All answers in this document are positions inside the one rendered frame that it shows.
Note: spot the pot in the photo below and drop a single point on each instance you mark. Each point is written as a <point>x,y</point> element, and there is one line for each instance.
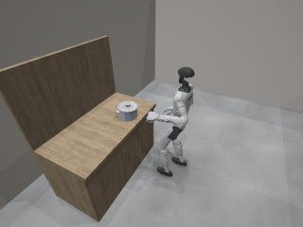
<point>127,116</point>

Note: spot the robot left forearm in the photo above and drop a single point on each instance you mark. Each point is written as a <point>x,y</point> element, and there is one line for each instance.
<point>172,119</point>

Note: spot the robot right hand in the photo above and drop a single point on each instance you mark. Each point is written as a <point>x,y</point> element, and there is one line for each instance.
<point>170,109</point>

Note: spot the robot left shin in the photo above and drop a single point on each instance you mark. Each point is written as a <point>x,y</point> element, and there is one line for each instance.
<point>164,158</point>

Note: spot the table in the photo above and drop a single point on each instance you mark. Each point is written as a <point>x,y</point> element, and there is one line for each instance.
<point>64,104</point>

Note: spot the robot left hand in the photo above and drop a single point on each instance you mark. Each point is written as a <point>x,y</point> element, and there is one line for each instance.
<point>152,116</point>

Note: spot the humanoid robot torso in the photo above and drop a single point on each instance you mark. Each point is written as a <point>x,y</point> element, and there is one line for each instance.
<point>188,97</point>

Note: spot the robot left upper arm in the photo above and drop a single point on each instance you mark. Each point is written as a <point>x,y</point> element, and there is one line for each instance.
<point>179,100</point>

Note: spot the lid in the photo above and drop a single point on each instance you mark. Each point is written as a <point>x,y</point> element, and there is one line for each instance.
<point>122,107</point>

